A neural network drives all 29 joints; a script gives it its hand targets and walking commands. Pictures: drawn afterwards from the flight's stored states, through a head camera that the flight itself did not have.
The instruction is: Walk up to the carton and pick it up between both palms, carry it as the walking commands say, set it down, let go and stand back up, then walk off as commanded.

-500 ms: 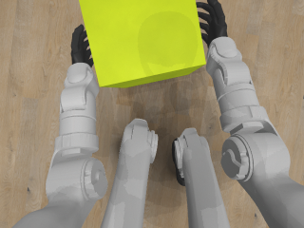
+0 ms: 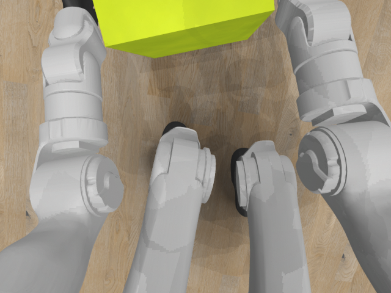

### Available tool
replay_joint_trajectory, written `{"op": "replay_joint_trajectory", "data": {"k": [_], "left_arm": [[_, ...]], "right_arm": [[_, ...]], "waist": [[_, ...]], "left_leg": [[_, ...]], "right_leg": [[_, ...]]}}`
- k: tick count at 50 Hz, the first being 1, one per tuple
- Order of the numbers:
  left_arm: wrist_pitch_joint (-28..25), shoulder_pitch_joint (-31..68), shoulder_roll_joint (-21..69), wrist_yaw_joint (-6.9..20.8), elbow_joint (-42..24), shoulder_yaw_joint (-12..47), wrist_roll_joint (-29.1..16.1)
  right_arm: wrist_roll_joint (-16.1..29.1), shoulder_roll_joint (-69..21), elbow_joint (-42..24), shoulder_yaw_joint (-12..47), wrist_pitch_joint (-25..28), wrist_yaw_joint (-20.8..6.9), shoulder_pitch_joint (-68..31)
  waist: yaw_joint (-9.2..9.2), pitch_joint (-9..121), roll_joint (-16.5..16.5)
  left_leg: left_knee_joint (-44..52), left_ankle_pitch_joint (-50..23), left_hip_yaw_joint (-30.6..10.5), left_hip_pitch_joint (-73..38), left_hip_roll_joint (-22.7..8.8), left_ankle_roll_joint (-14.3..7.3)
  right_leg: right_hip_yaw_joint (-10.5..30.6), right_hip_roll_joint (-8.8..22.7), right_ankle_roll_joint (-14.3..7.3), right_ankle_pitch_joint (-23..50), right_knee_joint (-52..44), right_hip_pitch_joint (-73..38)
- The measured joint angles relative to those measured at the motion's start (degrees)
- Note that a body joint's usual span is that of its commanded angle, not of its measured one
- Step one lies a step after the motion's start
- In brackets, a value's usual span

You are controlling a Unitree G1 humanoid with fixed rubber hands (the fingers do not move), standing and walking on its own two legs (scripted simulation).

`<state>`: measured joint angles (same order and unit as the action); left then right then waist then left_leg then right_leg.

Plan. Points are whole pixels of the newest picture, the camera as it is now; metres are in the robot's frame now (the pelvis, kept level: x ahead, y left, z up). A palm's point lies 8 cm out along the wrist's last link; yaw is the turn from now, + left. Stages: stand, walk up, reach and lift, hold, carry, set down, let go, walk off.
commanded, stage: set down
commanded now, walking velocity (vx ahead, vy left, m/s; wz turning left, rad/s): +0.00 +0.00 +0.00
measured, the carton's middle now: out of the picture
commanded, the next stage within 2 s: none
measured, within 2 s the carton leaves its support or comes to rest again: neither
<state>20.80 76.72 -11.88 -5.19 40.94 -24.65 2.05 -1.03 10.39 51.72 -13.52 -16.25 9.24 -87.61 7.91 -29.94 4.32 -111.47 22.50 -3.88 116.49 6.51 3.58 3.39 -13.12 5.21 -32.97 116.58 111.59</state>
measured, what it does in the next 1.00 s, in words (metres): stands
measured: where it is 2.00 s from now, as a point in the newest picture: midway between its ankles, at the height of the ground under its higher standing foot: (205, 181)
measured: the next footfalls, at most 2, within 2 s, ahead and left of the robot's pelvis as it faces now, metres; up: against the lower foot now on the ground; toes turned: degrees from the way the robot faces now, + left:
none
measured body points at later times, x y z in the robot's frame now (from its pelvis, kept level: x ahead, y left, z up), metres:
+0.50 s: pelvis +0.01 +0.02 -0.04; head +0.38 +0.05 +0.20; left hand +0.53 +0.25 -0.23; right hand +0.60 -0.05 -0.20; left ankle +0.17 +0.12 -0.39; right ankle +0.13 -0.11 -0.39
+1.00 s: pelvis +0.01 +0.00 -0.05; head +0.38 +0.04 +0.20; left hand +0.51 +0.25 -0.24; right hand +0.59 -0.05 -0.22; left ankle +0.17 +0.12 -0.39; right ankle +0.13 -0.11 -0.39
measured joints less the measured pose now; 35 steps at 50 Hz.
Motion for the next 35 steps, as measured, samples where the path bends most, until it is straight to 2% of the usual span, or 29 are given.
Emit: {"op": "replay_joint_trajectory", "data": {"k": [4, 8, 15, 21, 26, 35], "left_arm": [[-0.9, 1.88, -0.88, 0.69, 1.1, -0.22, 0.91], [-0.65, -0.97, -0.91, 0.23, -0.01, 1.23, 0.14], [-1.31, -2.87, -0.65, -2.74, 2.3, 5.91, -3.68], [-3.38, -0.55, -1.5, -3.21, 5.5, 6.77, -5.79], [-4.02, 1.19, -2.53, -2.57, 6.94, 6.11, -6.03], [-3.94, 0.2, -3.33, -0.11, 8.24, 3.93, -3.94]], "right_arm": [[-2.05, -0.62, 0.99, -3.02, 0.59, -0.47, -2.54], [-1.73, -1.42, 1.73, -3.29, 0.86, -0.51, -1.37], [1.58, 0.91, 2.95, 1.14, 1.49, -0.65, 2.29], [6.55, 3.6, 4.67, 6.86, 2.69, 0.6, 0.87], [6.77, 4.05, 6.5, 8.62, 2.77, 1.22, -1.99], [3.64, 1.92, 9.16, 7.78, 2.2, 1.97, -3.51]], "waist": [[-0.14, 0.0, 0.91], [0.23, -0.1, 0.56], [0.09, -0.13, -1.29], [0.48, -0.15, -1.56], [0.81, -0.12, -1.02], [1.14, -0.02, 0.9]], "left_leg": [[-1.3, -0.22, -0.47, 2.97, 0.24, -0.22], [-3.64, 1.24, -0.58, 3.93, -0.96, -1.37], [-6.4, 2.92, 1.32, 5.32, -2.23, -3.46], [-8.89, 3.57, 3.37, 7.1, -4.51, -4.56], [-9.65, 3.65, 4.36, 7.67, -5.47, -4.31], [-9.11, 3.61, 3.92, 7.32, -5.79, -2.63]], "right_leg": [[-0.79, 0.26, 0.08, -0.06, 0.79, 2.48], [-1.65, -0.02, -0.07, -1.04, 1.75, 2.9], [-1.16, 0.56, -0.52, -2.74, 4.21, 3.91], [-0.28, 0.23, 0.19, -2.35, 7.05, 6.71], [0.3, 0.08, 0.73, -1.78, 8.52, 8.28], [-0.43, 0.25, -0.78, -0.94, 8.73, 9.21]]}}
